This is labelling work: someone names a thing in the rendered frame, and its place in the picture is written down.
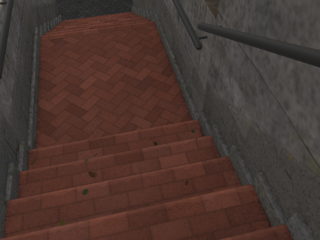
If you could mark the stairs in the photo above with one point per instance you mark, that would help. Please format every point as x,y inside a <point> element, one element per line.
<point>96,22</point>
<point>161,183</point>

